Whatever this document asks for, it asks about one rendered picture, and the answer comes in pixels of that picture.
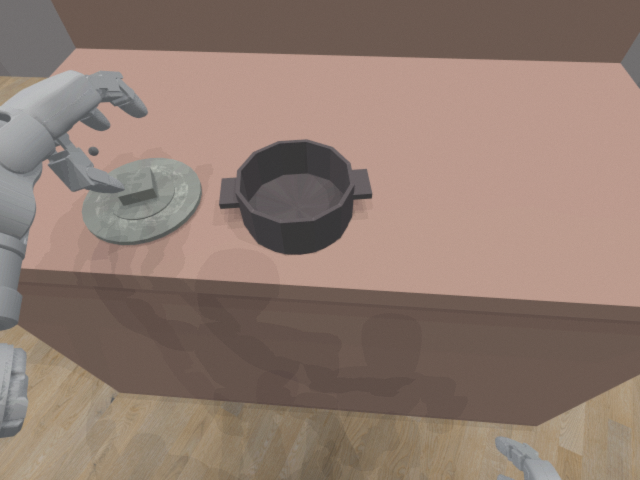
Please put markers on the pot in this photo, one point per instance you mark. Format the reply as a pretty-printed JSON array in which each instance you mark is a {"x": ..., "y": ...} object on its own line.
[{"x": 296, "y": 196}]

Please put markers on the knob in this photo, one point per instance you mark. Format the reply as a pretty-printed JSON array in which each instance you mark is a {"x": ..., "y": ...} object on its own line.
[{"x": 139, "y": 186}]

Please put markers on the robot left hand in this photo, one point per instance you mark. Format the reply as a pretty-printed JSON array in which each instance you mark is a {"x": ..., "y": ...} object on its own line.
[{"x": 59, "y": 102}]

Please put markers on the robot left upper arm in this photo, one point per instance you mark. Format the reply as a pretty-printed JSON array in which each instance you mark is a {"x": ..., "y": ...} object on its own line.
[{"x": 13, "y": 389}]

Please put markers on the table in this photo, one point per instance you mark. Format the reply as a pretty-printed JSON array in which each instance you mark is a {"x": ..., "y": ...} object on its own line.
[{"x": 494, "y": 276}]

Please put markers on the lid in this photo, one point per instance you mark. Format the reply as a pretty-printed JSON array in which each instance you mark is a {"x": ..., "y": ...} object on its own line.
[{"x": 178, "y": 196}]

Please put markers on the robot left forearm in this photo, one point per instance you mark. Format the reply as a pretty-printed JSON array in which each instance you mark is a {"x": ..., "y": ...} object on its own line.
[{"x": 24, "y": 144}]

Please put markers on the robot right hand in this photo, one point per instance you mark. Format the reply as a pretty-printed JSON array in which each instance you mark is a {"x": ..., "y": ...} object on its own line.
[{"x": 526, "y": 459}]

